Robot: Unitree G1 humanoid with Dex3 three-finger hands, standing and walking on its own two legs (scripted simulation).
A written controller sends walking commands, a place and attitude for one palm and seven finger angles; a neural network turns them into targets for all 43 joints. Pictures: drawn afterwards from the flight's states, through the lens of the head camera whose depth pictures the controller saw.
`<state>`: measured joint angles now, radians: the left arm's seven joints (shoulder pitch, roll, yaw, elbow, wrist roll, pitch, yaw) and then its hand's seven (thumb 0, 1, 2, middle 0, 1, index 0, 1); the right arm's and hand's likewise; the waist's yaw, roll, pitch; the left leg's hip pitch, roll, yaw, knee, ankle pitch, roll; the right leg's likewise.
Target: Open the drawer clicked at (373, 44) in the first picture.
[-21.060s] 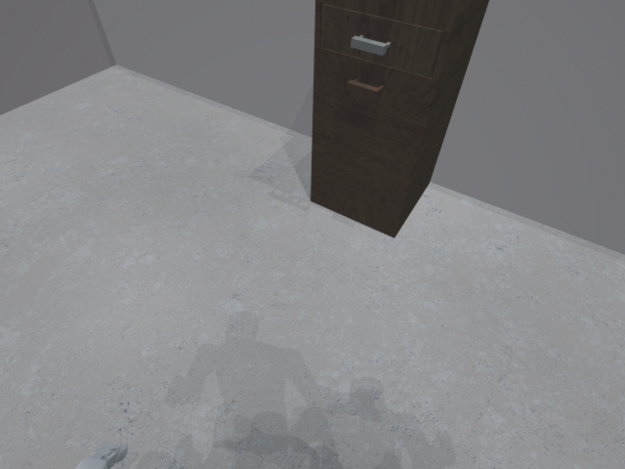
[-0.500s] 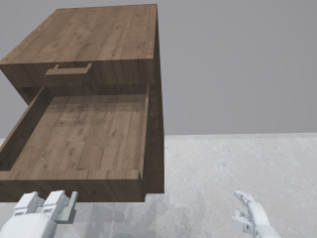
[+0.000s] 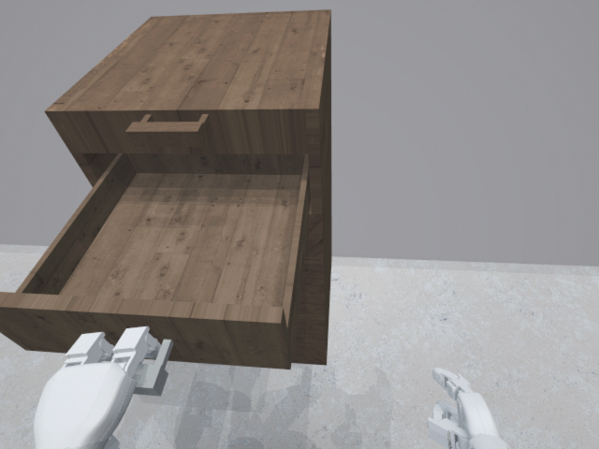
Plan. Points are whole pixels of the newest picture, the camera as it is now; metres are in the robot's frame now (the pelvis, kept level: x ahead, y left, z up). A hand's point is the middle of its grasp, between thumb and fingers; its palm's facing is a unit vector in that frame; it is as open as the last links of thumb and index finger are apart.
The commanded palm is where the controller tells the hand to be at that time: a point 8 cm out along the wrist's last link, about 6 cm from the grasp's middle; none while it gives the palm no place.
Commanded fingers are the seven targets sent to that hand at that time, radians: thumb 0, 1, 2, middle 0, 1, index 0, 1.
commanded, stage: lift the hand off the handle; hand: left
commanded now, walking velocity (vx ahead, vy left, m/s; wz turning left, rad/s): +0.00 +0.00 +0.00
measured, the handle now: (124, 360) +0.20 +0.25 +0.06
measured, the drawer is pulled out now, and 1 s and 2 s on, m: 0.30 0.29 0.29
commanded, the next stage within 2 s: draw the hand back to the body in 1.70 s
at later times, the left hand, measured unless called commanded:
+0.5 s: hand (125, 396) +0.17 +0.24 +0.04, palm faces +0.07 -0.10 -0.99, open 13.4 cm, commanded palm +0.15 +0.23 +0.10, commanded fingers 0.00 -0.50 0.30 -0.30 -1.20 -0.30 -1.20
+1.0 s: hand (97, 373) +0.17 +0.24 +0.10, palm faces +0.07 -0.12 -0.99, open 13.3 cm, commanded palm +0.14 +0.24 +0.17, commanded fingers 0.00 -0.50 0.30 -0.30 -1.20 -0.30 -1.20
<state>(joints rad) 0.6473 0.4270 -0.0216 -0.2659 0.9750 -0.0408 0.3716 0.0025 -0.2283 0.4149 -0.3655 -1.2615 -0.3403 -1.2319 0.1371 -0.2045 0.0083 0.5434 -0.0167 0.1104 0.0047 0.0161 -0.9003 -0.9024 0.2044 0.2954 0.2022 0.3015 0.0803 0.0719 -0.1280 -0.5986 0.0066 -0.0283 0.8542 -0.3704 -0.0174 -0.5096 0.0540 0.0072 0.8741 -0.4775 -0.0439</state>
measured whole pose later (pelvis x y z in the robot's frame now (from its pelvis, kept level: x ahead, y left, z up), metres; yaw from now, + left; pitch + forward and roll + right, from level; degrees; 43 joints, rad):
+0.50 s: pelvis -0.01 +0.00 +0.00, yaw +1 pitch +7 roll +0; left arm 0.51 0.40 -0.04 -0.19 0.99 -0.04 0.39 0.00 -0.49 0.30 -0.35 -1.23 -0.36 -1.30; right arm 0.14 -0.22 -0.01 0.58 -0.02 0.09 -0.01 0.02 -0.90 -0.90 0.20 0.30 0.20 0.30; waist 0.09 0.07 -0.12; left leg -0.62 0.00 -0.05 0.86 -0.36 -0.02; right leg -0.53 0.05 -0.01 0.88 -0.47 -0.05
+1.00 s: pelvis +0.01 +0.02 +0.02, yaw +0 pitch +4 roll -1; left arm 0.63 0.47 -0.01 -0.44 0.91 0.00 0.24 0.00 -0.49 0.30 -0.35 -1.21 -0.41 -1.24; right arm 0.14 -0.24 0.00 0.53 0.00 0.07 0.01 0.02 -0.90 -0.90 0.20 0.30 0.20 0.30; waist 0.10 0.09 -0.10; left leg -0.48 0.00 -0.03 0.75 -0.34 0.00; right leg -0.37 0.04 0.01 0.73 -0.43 -0.02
